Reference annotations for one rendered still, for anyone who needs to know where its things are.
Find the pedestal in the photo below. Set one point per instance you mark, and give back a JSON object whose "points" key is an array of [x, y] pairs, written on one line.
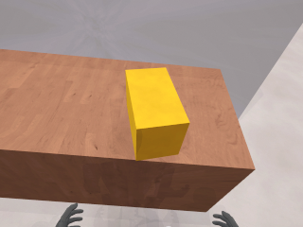
{"points": [[65, 135]]}

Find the left robot hand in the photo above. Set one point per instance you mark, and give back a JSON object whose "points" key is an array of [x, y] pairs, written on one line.
{"points": [[65, 218]]}

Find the right robot hand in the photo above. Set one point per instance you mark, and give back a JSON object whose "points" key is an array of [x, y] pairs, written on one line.
{"points": [[230, 222]]}

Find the carton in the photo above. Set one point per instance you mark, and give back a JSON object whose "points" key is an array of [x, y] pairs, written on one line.
{"points": [[158, 120]]}

